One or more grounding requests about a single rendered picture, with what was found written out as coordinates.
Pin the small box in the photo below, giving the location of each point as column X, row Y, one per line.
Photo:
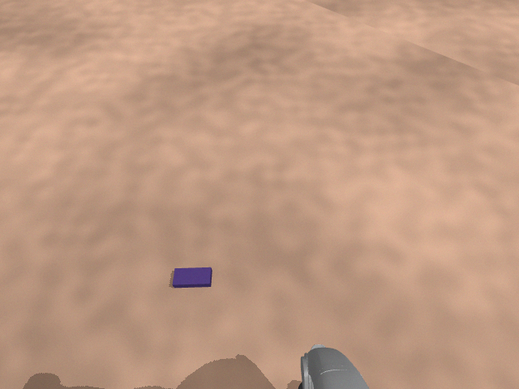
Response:
column 192, row 277

